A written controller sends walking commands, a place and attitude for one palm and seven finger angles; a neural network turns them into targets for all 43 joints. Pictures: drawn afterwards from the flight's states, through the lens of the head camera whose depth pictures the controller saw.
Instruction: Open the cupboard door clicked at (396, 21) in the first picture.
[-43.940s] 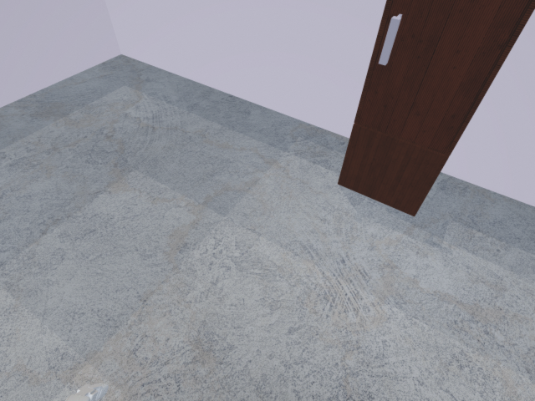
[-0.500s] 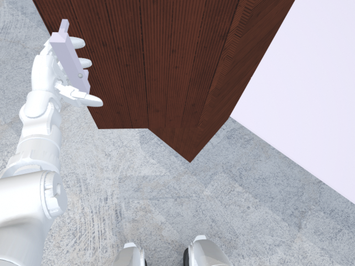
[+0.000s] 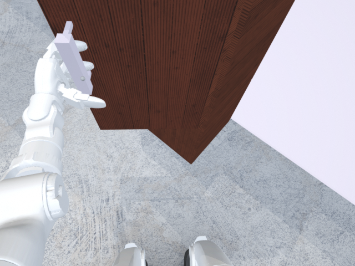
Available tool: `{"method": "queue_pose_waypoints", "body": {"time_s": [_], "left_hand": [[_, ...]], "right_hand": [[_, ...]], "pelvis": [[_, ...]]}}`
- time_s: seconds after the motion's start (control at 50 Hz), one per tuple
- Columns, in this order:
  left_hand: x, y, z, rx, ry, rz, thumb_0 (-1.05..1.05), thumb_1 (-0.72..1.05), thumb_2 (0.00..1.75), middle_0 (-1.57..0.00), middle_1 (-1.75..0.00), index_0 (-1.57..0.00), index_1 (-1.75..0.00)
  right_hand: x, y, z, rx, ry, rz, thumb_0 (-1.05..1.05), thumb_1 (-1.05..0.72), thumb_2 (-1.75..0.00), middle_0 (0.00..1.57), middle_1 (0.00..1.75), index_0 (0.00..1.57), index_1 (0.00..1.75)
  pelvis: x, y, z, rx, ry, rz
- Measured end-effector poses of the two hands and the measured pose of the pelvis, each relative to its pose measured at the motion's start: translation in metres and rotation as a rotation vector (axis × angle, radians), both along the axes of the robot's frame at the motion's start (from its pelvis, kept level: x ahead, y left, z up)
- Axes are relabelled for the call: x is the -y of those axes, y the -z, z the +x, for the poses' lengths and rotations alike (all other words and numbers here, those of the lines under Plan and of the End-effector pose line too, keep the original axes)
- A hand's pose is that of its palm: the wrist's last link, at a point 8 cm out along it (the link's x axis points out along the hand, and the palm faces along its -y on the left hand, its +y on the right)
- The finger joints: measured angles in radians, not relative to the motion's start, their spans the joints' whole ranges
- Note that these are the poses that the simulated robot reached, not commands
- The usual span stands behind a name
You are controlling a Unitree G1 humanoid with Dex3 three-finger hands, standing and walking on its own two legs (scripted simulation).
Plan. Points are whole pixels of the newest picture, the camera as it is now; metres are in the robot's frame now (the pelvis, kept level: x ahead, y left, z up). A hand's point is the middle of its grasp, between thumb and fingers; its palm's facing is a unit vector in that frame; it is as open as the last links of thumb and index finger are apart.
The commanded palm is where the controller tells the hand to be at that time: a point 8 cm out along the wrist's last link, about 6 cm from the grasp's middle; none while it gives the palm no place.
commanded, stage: close the thumb around the handle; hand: left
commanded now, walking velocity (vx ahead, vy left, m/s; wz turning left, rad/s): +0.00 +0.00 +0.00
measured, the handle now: (78, 60) +0.56 +0.19 +0.09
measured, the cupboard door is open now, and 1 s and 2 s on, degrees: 43 47 80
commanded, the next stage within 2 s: pull the door open along its arc in 0.60 s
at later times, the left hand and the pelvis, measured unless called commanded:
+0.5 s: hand (85, 75) +0.52 +0.17 +0.09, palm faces -0.05 -1.00 -0.02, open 6.0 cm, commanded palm +0.49 +0.21 +0.09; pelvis +0.00 +0.00 +0.00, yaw +0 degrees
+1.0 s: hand (86, 83) +0.49 +0.16 +0.09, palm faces -0.02 -1.00 -0.01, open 6.1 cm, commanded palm +0.44 +0.21 +0.09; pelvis +0.02 +0.00 +0.01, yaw -1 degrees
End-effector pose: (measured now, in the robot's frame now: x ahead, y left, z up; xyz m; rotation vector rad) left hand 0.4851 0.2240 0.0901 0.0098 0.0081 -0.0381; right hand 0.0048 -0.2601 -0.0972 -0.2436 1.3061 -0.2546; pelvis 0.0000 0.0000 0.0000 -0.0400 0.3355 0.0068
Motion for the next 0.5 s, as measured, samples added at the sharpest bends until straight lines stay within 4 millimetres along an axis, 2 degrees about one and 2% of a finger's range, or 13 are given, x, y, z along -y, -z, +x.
{"method": "queue_pose_waypoints", "body": {"time_s": [0.16, 0.5], "left_hand": [[0.0, -0.001, 0.001, -0.004, 0.003, 0.005, -0.01, -0.2, 0.43, -0.32, -1.23, -0.32, -1.23], [0.003, 0.003, 0.012, -0.012, 0.013, 0.011, 0.01, 0.67, 0.8, -0.38, -1.32, -0.38, -1.32]], "right_hand": [[0.0, 0.0, -0.005, -0.009, 0.005, -0.003, 0.0, -0.91, -0.9, 0.21, 0.3, 0.21, 0.3], [-0.005, 0.002, -0.009, -0.033, 0.013, 0.001, 0.0, -0.91, -0.9, 0.21, 0.3, 0.21, 0.3]], "pelvis": [[-0.001, 0.001, -0.001, -0.001, -0.001, -0.002], [-0.003, 0.002, 0.002, -0.02, 0.001, -0.004]]}}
